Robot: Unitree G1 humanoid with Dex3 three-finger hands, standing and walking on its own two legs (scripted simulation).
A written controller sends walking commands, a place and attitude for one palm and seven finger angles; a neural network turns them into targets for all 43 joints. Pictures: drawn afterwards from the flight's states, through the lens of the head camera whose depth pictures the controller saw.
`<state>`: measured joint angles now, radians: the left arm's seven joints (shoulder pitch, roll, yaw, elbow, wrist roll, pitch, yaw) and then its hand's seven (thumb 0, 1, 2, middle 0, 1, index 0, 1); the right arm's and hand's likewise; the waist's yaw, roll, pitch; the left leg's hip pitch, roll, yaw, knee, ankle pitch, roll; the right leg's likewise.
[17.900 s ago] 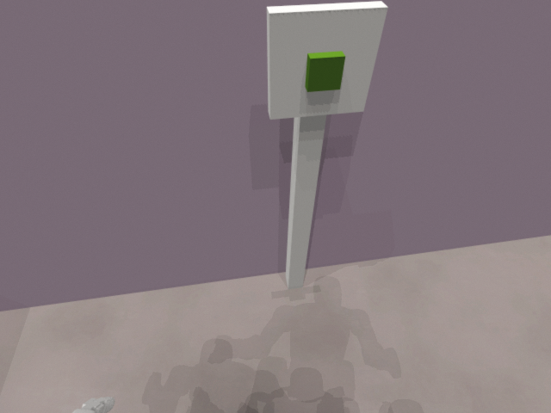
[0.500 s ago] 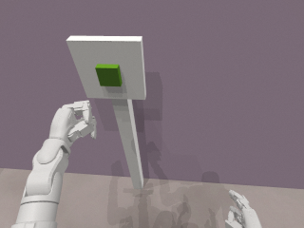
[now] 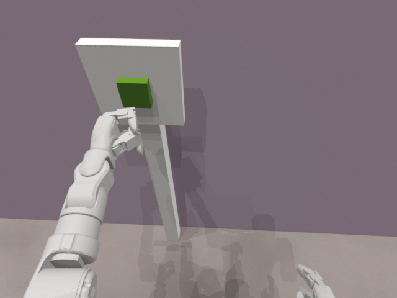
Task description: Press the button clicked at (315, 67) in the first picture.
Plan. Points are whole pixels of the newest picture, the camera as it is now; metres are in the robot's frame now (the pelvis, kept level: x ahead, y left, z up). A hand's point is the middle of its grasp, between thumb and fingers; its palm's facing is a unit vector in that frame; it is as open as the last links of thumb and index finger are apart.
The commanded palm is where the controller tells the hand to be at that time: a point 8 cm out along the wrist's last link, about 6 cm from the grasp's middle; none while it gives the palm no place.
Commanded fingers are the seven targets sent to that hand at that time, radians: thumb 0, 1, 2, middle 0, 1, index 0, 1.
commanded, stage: aim a knuckle at the button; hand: left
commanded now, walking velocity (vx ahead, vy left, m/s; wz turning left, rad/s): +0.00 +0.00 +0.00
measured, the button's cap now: (135, 92) +0.49 +0.16 +0.17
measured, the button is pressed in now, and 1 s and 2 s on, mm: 0 0 13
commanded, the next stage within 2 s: press the button with the knuckle in 0.74 s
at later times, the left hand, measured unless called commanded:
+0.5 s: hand (144, 134) +0.40 +0.13 +0.14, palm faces -0.02 -1.00 +0.00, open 3.1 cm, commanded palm +0.37 +0.18 +0.14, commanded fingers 0.00 0.90 0.90 -1.30 -1.50 -1.30 -1.50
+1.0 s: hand (146, 133) +0.40 +0.13 +0.14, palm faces -0.01 -1.00 -0.02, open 3.1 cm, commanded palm +0.38 +0.18 +0.14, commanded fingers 0.00 0.90 0.90 -1.30 -1.50 -1.30 -1.50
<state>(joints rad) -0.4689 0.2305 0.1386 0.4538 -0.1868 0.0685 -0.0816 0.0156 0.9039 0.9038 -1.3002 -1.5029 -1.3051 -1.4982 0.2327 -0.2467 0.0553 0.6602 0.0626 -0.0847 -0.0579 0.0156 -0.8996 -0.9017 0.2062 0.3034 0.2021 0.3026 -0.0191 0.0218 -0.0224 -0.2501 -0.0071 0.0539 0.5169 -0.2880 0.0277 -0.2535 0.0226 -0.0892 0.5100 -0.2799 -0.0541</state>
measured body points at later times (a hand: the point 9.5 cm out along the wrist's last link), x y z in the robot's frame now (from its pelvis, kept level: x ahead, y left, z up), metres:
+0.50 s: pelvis +0.00 +0.00 +0.00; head +0.01 -0.01 +0.45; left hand +0.39 +0.18 +0.14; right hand +0.11 -0.25 -0.11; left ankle -0.01 +0.10 -0.74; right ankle -0.01 -0.08 -0.74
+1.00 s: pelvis -0.01 +0.00 +0.00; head -0.01 -0.01 +0.45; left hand +0.39 +0.18 +0.14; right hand +0.13 -0.24 -0.10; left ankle -0.01 +0.10 -0.74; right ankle -0.01 -0.08 -0.74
